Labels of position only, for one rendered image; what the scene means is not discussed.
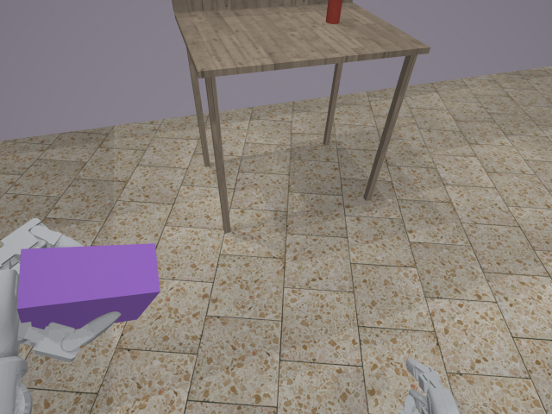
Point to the left robot forearm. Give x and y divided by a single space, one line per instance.
15 397

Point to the robot right hand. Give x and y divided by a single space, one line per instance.
439 400

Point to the table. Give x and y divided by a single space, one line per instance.
228 37

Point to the sponge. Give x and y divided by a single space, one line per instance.
72 286

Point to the robot left hand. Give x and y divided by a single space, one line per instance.
56 340

